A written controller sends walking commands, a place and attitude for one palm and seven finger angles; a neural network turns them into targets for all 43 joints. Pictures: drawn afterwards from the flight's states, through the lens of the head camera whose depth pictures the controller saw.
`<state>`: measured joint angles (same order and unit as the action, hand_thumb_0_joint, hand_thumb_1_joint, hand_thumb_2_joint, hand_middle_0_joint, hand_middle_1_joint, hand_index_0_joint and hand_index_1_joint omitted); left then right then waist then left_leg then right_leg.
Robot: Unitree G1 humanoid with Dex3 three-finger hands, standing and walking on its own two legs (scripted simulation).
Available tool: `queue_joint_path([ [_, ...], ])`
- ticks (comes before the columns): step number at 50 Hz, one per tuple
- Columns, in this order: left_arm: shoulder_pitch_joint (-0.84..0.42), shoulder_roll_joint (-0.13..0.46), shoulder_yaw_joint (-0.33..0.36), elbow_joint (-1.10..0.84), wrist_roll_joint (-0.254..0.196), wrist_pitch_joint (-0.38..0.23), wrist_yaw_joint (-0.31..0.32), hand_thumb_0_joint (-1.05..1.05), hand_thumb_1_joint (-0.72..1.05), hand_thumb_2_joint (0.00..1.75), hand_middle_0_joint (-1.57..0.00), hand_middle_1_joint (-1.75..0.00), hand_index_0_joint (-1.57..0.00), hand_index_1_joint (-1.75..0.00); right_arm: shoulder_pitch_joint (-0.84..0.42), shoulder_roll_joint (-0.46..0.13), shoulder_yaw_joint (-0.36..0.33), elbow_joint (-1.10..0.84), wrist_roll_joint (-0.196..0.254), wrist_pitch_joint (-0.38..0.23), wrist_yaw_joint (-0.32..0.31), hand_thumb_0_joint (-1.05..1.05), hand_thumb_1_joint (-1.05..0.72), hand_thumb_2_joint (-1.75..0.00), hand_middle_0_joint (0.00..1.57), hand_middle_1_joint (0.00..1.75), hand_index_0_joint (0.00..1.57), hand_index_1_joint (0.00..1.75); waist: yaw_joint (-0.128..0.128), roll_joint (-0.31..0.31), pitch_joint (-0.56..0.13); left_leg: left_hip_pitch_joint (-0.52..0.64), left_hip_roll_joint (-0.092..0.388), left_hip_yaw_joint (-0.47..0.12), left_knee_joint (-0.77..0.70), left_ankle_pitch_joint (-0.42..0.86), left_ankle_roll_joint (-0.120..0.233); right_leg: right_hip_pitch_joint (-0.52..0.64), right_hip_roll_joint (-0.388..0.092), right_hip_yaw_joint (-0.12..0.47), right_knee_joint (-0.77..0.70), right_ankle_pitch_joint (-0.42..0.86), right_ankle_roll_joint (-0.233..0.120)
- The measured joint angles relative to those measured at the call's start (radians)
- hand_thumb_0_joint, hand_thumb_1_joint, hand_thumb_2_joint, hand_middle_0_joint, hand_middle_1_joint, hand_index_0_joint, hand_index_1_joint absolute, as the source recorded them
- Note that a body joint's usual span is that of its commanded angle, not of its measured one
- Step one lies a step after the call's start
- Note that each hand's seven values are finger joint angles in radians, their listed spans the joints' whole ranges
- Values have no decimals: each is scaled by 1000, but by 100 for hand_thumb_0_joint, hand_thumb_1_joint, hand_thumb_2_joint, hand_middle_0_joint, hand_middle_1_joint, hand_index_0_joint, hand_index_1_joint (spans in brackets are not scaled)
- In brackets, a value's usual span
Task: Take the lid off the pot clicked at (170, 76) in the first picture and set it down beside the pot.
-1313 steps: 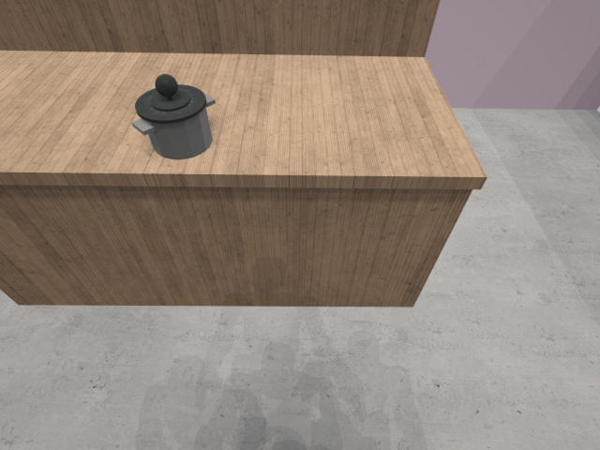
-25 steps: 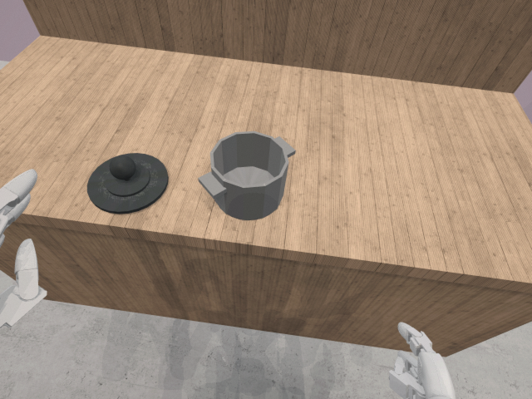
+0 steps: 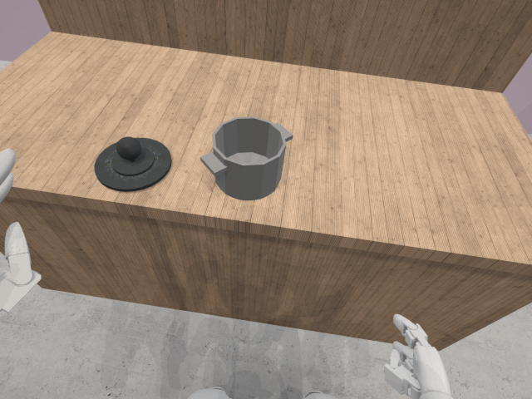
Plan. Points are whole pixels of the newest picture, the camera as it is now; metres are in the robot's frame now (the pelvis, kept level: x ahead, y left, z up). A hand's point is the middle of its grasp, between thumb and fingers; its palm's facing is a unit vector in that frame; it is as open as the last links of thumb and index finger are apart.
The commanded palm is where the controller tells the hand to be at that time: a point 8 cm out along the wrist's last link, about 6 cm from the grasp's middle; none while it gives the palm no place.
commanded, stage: step back with the hand held close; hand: left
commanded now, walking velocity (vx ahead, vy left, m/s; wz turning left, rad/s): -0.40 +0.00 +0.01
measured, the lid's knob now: (129, 148) +0.57 +0.32 -0.01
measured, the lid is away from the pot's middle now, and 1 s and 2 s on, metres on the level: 0.25 0.25 0.25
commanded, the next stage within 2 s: stop stepping back and stand still in 0.74 s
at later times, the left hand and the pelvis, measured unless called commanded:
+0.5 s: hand (8, 336) +0.14 +0.23 +0.19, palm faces +0.37 -0.82 -0.44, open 7.4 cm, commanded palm +0.08 +0.27 +0.20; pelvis -0.06 -0.01 +0.00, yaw -1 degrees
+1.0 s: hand out of the picture +0.03 +0.20 +0.17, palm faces +0.23 -0.87 -0.43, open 7.4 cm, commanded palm -0.04 +0.26 +0.20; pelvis -0.18 -0.02 -0.01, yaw -4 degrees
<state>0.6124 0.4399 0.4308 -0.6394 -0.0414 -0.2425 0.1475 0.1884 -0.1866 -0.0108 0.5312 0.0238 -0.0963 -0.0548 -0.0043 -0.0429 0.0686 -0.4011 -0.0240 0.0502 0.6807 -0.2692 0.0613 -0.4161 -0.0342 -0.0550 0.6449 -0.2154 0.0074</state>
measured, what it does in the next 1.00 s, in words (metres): walks backwards: right foot, then left foot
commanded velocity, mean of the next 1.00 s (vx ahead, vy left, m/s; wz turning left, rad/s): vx -0.28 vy -0.01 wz -0.01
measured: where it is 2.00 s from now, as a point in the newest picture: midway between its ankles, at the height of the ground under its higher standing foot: outside the picture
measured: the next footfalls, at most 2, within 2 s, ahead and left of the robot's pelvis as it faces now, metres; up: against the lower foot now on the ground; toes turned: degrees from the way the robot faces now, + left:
right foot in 0.48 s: -0.01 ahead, -0.17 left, +0.00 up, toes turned -4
left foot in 0.78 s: -0.02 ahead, +0.09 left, +0.00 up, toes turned +1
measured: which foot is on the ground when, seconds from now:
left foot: down 0.00-0.62, up 0.64-0.76, down 0.78-1.00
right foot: down 0.00-0.30, up 0.32-0.46, down 0.48-0.80, up 0.82-1.00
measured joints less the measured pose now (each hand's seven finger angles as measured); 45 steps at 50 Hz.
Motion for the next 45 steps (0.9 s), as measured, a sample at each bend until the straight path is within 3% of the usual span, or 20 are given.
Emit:
queue_joint_path([
  [6,-29,-14,-20,-12,3,-7,-4,1,89,90,-22,-30,-21,-30,2,12,5,9,0,13,12,1,-90,-90,20,30,20,30,-7,5,0,-42,20,-6,71,-60,-15,-29,9,-19,39,-7,-19],
  [10,-34,-20,-36,-30,-4,-6,3,1,89,90,-22,-30,-22,-30,17,6,-6,30,-8,41,26,1,-90,-90,20,30,20,30,-31,-9,0,-58,12,-21,81,-168,-30,-19,-3,-40,-5,23,-27],
  [14,6,3,-26,-51,-6,-14,7,1,89,90,-22,-30,-22,-30,36,-9,-18,38,-3,64,26,2,-90,-90,20,30,20,30,-50,-29,3,-50,17,-8,32,-82,-19,-10,-16,-54,-30,38,-20],
  [16,25,15,-11,-52,2,-21,10,1,89,90,-22,-30,-22,-30,47,-21,-24,27,1,50,17,2,-90,-90,20,30,20,30,-50,-10,3,-61,45,-1,16,35,-4,-36,3,-50,32,-65,-18],
  [19,21,32,16,-45,-4,-20,10,1,89,90,-22,-30,-22,-30,48,-8,-39,37,5,9,8,2,-90,-90,20,30,20,30,-37,5,4,-79,62,-2,24,70,-5,-45,34,12,194,-224,-14],
  [21,13,24,29,-44,-13,-19,9,1,89,90,-22,-30,-22,-30,38,9,-38,51,0,-14,12,2,-90,-90,20,30,20,29,-20,7,-5,-87,73,6,14,65,-10,-4,38,35,183,-261,-8],
  [25,-26,-9,17,-47,-16,-25,-5,1,89,90,-22,-30,-21,-30,1,27,-10,64,-9,-50,26,2,-90,-90,20,30,20,29,16,27,-3,-105,116,25,1,93,-22,112,27,26,-8,-141,8],
  [28,-72,-23,-20,-37,-13,-30,-30,1,89,90,-21,-30,-21,-30,-26,34,8,62,-4,-52,33,2,-90,-90,20,30,20,30,5,64,20,-110,146,0,-2,104,-36,123,49,-11,-42,-71,23],
  [32,-36,4,-22,-52,-17,-37,-49,1,89,90,-22,-30,-21,-30,-14,45,10,34,1,-28,38,2,-90,-90,20,30,20,30,-26,38,0,-155,118,-16,66,-79,-51,79,26,-23,9,-76,16],
  [36,5,7,-17,-51,-20,-36,-48,1,89,90,-22,-30,-22,-30,5,29,-11,60,0,14,34,1,-90,-90,21,30,20,30,-30,-14,-35,-126,48,-31,228,-149,-70,53,-12,10,46,-76,21],
  [38,-4,0,-16,-43,-21,-35,-42,1,88,90,-22,-30,-22,-30,21,8,-18,64,3,25,28,1,-90,-90,20,30,20,30,-32,-24,-55,-56,35,-37,173,-140,-68,32,-19,16,56,-69,29],
  [40,-31,-2,-3,-37,-24,-42,-31,1,88,90,-22,-30,-22,-30,22,-6,-26,63,6,20,21,2,-90,-90,20,30,20,30,-37,-39,-50,-20,29,-33,72,-59,-43,-9,-28,22,92,-67,30],
  [42,-57,-8,18,-12,-32,-49,-22,1,89,90,-22,-30,-22,-30,7,5,-30,69,-1,1,22,2,-90,-90,20,30,20,30,-24,-68,-23,-34,30,-4,72,-16,-26,-63,-2,76,211,-182,14],
  [43,-98,-19,-3,50,-11,-50,-28,1,89,90,-22,-30,-22,-30,2,3,-37,92,-15,-26,34,2,-90,-90,20,30,20,29,-31,-58,-22,-48,33,-9,68,0,-23,-89,17,91,296,-206,15],
  [45,-149,-43,-30,83,-18,33,-39,1,89,90,-21,-30,-21,-30,-6,9,-41,94,-6,-26,59,2,-91,-90,20,30,20,29,-34,-49,-4,-54,45,-11,48,32,-24,-108,61,123,434,-259,23],
])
